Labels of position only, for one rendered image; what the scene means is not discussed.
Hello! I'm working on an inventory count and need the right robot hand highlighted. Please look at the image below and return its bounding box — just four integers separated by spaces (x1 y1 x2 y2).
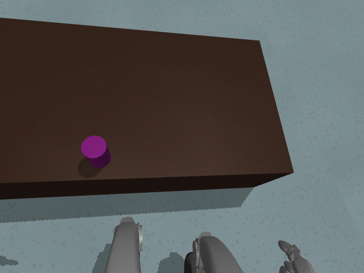
278 240 315 273

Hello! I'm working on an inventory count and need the can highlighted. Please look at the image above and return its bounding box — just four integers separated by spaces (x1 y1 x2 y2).
81 135 111 168

